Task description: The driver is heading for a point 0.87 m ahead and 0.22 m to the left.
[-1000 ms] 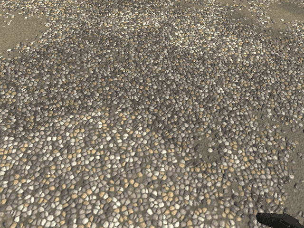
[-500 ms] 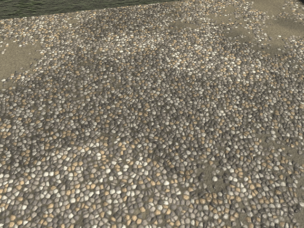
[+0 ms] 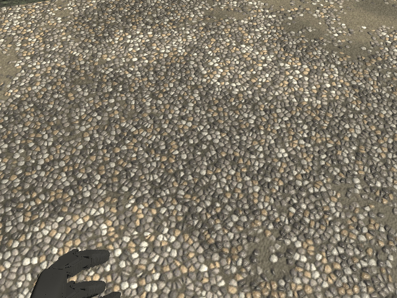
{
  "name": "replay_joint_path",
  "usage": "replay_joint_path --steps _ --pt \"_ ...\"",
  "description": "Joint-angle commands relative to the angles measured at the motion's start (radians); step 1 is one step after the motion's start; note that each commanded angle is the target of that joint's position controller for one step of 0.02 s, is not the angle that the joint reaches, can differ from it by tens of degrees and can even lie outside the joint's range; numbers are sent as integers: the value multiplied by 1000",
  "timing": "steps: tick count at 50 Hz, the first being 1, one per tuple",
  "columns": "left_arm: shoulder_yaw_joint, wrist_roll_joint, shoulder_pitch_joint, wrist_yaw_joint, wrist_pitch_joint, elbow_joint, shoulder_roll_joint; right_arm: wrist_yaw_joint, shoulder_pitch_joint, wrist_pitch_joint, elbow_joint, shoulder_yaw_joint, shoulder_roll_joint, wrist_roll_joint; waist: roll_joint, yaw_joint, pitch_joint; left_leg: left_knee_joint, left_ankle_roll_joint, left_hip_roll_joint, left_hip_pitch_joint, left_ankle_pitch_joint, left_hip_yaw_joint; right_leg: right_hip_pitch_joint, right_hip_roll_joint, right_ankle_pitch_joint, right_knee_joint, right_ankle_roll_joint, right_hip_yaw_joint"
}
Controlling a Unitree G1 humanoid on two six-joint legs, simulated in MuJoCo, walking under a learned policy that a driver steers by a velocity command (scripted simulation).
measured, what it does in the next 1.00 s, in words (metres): walks ahead, turning left: left foot, then right foot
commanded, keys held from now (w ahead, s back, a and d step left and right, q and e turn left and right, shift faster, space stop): w+q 0.26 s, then q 0.42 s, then no key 0.32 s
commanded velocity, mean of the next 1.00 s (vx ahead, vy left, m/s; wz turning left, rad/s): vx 0.24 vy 0.00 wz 0.44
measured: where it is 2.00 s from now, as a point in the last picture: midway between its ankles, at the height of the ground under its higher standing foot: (129, 219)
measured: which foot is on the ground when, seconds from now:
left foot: up 0.00-0.46, down 0.48-1.00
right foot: down 0.00-0.48, up 0.50-0.94, down 0.96-1.00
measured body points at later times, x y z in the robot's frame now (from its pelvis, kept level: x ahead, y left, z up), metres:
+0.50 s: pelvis +0.22 +0.04 +0.00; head +0.26 +0.07 +0.45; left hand +0.21 +0.34 -0.13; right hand +0.48 -0.16 -0.08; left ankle +0.32 +0.16 -0.72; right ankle +0.11 -0.11 -0.71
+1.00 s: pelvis +0.31 +0.04 +0.01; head +0.33 +0.04 +0.46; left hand +0.29 +0.34 -0.10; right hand +0.58 -0.11 -0.08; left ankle +0.32 +0.16 -0.72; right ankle +0.38 -0.07 -0.72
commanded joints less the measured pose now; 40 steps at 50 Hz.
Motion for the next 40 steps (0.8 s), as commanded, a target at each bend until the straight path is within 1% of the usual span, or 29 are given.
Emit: replay_joint_path --steps 1,2,3,4,5,6,7,9,11,13,15,17,19,21,22,23,24,25,26,27,28,29,30,31,32,33,36,38,40 --pt "61 -1 378 16 6 44 182 -1 -14 -36 -107 -26 -143 38 -198 202 -302 612 18 10 -679 -29 -98 794 -408 -305 -263 -206 650" --pt "48 -7 308 18 6 41 144 -4 -89 -33 -128 -28 -147 35 -153 175 -186 591 25 60 -681 60 -60 639 -370 -287 -289 -167 504" --pt "38 -2 246 15 2 46 113 -9 -121 -26 -133 -29 -130 20 -102 139 -115 544 24 91 -638 125 -49 498 -326 -213 -329 -145 407" --pt "33 7 206 12 -5 48 90 -11 -109 -12 -127 -35 -115 11 -119 101 -85 503 25 119 -582 171 -58 407 -287 -153 -362 -127 319" --pt "35 13 183 11 -11 56 89 -9 -79 2 -118 -34 -92 12 -135 76 -73 488 22 132 -528 198 -59 342 -272 -126 -394 -122 262" --pt "38 13 175 10 -19 65 91 -8 -67 14 -114 -32 -71 14 -124 64 -64 482 18 135 -510 212 -55 306 -267 -88 -419 -128 218" --pt "42 12 170 11 -24 74 102 -10 -76 24 -119 -33 -64 14 -110 56 -44 470 11 137 -523 236 -57 285 -268 -50 -438 -131 173" --pt "50 16 183 18 -29 94 125 -12 -122 34 -140 -36 -69 7 -82 56 -16 422 -3 140 -580 311 -74 286 -272 -2 -458 -138 111" --pt "53 18 213 29 -25 113 138 -7 -166 31 -154 -38 -72 4 -69 68 -3 346 -13 135 -631 407 -82 327 -268 41 -459 -136 53" --pt "55 18 223 37 -19 121 156 6 -217 24 -169 -34 -68 2 -61 82 7 234 -15 130 -634 498 -60 357 -256 76 -458 -123 -9" --pt "56 17 219 46 -7 119 173 20 -300 18 -199 -23 -52 -6 -41 105 38 101 -17 118 -594 556 0 355 -241 205 -431 -108 -85" --pt "61 9 248 54 9 127 198 37 -370 17 -237 -13 -37 -14 -44 134 44 11 -14 102 -562 557 57 386 -250 325 -382 -101 -128" --pt "69 -6 266 58 29 132 221 51 -391 23 -269 -17 -51 -12 -65 139 27 -40 -1 86 -547 500 82 453 -273 412 -319 -90 -139" --pt "77 -26 252 63 46 126 244 60 -366 31 -290 -30 -83 -16 -92 112 -8 -75 29 49 -501 395 109 514 -291 550 -220 -68 -142" --pt "82 -36 237 67 54 119 253 62 -317 34 -288 -41 -106 -18 -104 82 -42 -96 49 17 -439 350 131 528 -288 644 -133 -53 -146" --pt "82 -44 217 68 62 111 248 60 -209 33 -265 -61 -140 -17 -86 21 -96 -173 77 -25 -310 391 148 515 -259 664 22 -26 -165" --pt "72 -36 247 65 62 111 218 42 -99 32 -238 -89 -204 -21 -12 -27 -164 -259 113 -45 -115 598 115 427 -193 521 246 30 -186" --pt "36 32 316 55 56 78 105 16 -82 37 -245 -107 -312 -22 244 45 -245 -159 204 190 172 1121 -184 103 -92 -274 580 96 -176" --pt "22 25 381 43 42 55 112 24 -130 27 -308 -98 -337 -39 285 78 -454 -249 439 398 360 1068 -633 -128 62 -642 869 136 18" --pt "44 -6 287 38 40 60 199 37 -143 25 -328 -82 -262 -34 77 7 -468 -304 391 348 315 942 -543 -159 4 -556 893 117 139" --pt "41 -20 216 43 43 30 190 37 -192 21 -326 -70 -222 -22 49 25 -350 -316 339 297 209 820 -428 -198 -23 -462 839 99 124" --pt "39 -7 204 57 53 42 174 31 -236 23 -323 -62 -191 -9 -17 56 -251 -333 287 244 79 737 -349 -192 -62 -396 760 103 120" --pt "44 2 202 68 66 38 186 23 -274 29 -330 -54 -168 -7 11 82 -209 -356 266 214 -31 686 -312 -147 -80 -355 692 104 125" --pt "48 2 213 69 80 38 190 18 -292 34 -340 -52 -168 -21 45 105 -193 -379 252 188 -116 657 -295 -83 -76 -326 660 102 121" --pt "47 6 227 71 87 38 181 15 -303 35 -350 -55 -173 -31 60 115 -193 -388 251 174 -155 669 -285 -54 -61 -307 625 106 113" --pt "44 8 236 74 90 41 168 10 -304 34 -353 -58 -182 -33 65 119 -199 -389 251 164 -174 689 -270 -37 -52 -298 581 113 110" --pt "37 9 222 82 99 42 151 -8 -292 40 -354 -61 -190 -27 69 106 -222 -381 247 163 -171 635 -264 -41 -45 -257 475 135 117" --pt "35 6 202 83 107 37 148 -17 -301 49 -357 -54 -179 -27 87 95 -215 -389 230 149 -197 486 -264 -23 -50 -214 418 142 120" --pt "34 3 180 82 111 29 145 -19 -309 56 -356 -48 -169 -32 111 83 -188 -404 217 136 -234 337 -270 7 -52 -194 357 142 115"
